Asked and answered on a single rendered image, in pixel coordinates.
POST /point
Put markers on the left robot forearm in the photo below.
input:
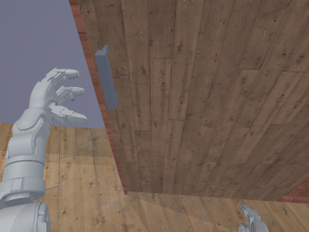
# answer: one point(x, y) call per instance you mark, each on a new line
point(22, 181)

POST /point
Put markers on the wardrobe door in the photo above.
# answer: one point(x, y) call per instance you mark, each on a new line
point(213, 95)
point(301, 190)

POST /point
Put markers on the robot right hand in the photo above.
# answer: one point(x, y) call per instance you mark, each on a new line
point(254, 219)

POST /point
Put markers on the robot left hand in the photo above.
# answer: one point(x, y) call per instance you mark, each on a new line
point(44, 96)

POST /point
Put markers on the left robot upper arm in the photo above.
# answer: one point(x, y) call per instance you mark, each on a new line
point(30, 217)

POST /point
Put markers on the handle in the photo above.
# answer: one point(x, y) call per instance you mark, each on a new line
point(106, 77)

